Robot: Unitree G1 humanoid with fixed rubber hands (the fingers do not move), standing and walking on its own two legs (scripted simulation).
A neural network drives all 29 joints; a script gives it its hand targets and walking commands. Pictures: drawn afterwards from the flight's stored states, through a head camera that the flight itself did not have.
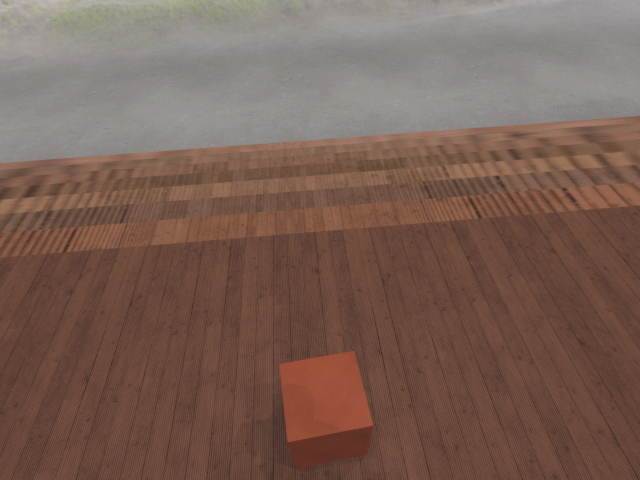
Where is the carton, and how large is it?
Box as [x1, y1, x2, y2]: [279, 351, 372, 468]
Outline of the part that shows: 353,351 279,364 287,441 295,468 367,453 372,423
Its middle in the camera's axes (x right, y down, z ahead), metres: +0.01 +0.48 +1.08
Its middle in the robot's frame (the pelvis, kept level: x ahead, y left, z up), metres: +0.45 +0.05 -0.65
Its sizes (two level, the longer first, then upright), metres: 0.210 0.200 0.250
